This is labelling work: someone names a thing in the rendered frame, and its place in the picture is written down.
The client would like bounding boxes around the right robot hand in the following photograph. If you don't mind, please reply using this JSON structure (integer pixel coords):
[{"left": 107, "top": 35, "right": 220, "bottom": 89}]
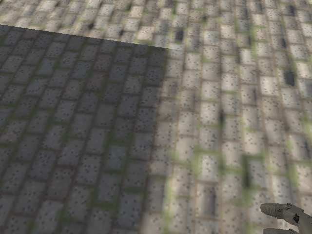
[{"left": 260, "top": 203, "right": 312, "bottom": 234}]

